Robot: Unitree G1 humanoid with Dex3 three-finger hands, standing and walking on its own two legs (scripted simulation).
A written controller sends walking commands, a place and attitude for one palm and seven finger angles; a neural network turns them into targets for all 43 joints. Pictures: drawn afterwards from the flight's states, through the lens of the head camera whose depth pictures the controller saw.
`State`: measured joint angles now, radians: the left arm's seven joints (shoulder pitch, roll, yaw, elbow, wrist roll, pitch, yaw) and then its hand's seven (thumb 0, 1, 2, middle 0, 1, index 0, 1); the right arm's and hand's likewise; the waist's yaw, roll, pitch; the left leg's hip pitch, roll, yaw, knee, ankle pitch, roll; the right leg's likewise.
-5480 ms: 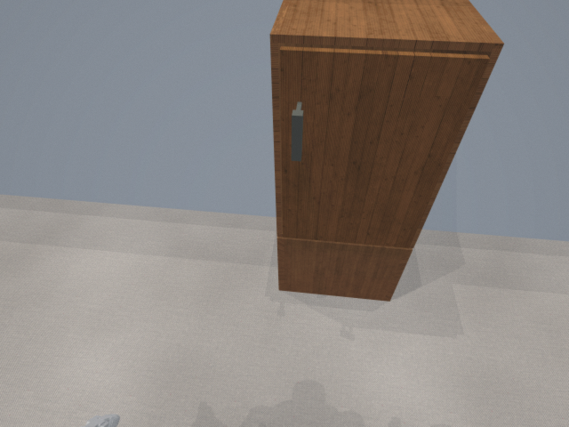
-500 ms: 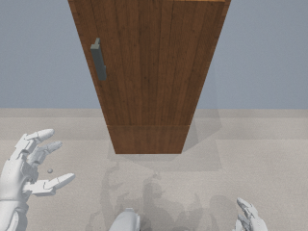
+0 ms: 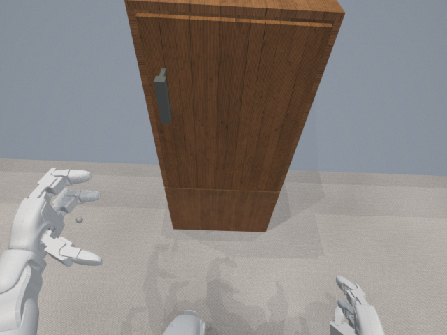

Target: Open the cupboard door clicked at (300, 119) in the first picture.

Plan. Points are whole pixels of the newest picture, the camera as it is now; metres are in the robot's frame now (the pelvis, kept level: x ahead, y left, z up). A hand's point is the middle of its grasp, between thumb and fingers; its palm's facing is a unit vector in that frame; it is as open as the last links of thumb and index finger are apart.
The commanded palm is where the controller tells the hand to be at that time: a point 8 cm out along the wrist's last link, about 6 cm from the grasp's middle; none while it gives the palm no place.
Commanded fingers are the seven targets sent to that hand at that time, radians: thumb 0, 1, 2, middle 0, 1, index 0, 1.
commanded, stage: raise the hand with hooked fingers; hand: left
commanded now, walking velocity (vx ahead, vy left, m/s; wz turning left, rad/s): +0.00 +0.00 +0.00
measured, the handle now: (164, 96) +0.61 +0.20 +0.08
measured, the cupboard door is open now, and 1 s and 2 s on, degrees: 0 0 0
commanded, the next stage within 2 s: move the hooked fingers beside the handle in 0.66 s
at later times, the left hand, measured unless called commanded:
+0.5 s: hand (84, 202) +0.30 +0.26 +0.09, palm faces +0.10 -1.00 -0.02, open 14.0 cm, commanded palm +0.27 +0.30 +0.10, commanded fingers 0.00 -0.50 0.30 -0.30 -1.20 -0.30 -1.20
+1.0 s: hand (94, 182) +0.34 +0.26 +0.09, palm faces +0.10 -1.00 +0.01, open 14.0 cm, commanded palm +0.32 +0.30 +0.09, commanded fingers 0.00 -0.50 0.30 -0.30 -1.20 -0.30 -1.20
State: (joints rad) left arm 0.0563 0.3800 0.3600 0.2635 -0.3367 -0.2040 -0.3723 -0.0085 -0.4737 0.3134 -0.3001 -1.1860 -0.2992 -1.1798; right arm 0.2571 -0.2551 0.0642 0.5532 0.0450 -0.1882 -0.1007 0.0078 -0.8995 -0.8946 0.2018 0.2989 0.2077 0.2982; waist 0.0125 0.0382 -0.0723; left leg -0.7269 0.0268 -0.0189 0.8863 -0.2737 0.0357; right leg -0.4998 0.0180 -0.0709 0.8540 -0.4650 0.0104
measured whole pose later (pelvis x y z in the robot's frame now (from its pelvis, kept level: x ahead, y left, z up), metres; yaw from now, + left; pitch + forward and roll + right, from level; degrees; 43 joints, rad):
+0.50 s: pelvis +0.01 -0.01 +0.01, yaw +0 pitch +6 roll -3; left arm -0.04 0.40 0.42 0.37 -0.35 -0.22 -0.41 -0.01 -0.50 0.30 -0.30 -1.20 -0.30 -1.20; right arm 0.29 -0.27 0.04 0.58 0.05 -0.19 -0.10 0.01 -0.90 -0.89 0.20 0.30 0.21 0.30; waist 0.01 0.04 -0.06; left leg -0.69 0.04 -0.01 0.84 -0.26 0.02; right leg -0.47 0.03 -0.06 0.82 -0.46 -0.01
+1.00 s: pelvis +0.01 -0.02 +0.00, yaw +0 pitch +8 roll -3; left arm -0.22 0.43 0.42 0.55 -0.32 -0.22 -0.43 -0.01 -0.50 0.30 -0.30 -1.20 -0.30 -1.20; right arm 0.25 -0.28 0.05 0.59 0.05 -0.16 -0.11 0.01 -0.90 -0.89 0.20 0.30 0.21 0.30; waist 0.01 0.03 -0.06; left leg -0.73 0.04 -0.03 0.88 -0.29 0.01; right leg -0.51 0.03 -0.08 0.85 -0.48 -0.01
